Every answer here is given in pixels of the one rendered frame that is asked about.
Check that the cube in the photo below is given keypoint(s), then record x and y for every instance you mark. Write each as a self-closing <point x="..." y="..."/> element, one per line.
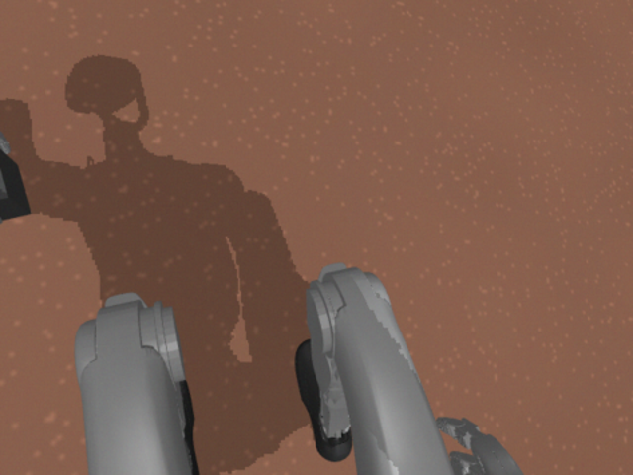
<point x="13" y="198"/>

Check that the left robot foot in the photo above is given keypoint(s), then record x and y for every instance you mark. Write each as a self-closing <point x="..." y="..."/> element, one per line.
<point x="188" y="430"/>

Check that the right robot foot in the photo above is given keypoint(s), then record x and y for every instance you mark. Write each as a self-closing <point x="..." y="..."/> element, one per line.
<point x="331" y="449"/>

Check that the right robot hand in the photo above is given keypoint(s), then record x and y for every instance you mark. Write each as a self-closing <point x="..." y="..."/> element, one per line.
<point x="489" y="456"/>

